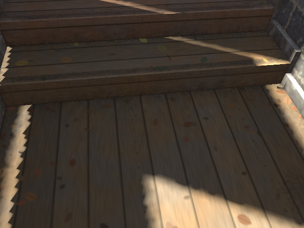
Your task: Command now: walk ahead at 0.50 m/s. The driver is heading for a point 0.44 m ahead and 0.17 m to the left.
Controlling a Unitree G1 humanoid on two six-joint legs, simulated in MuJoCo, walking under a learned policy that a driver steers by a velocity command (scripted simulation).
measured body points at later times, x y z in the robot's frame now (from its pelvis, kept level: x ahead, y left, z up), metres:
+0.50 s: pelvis +0.30 +0.04 +0.07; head +0.33 +0.05 +0.52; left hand +0.28 +0.30 -0.07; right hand +0.49 -0.18 -0.04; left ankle +0.36 +0.11 -0.65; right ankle +0.12 -0.08 -0.57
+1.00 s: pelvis +0.46 +0.04 +0.08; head +0.47 +0.03 +0.53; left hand +0.50 +0.29 -0.05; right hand +0.57 -0.18 -0.06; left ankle +0.37 +0.11 -0.65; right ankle +0.55 -0.04 -0.65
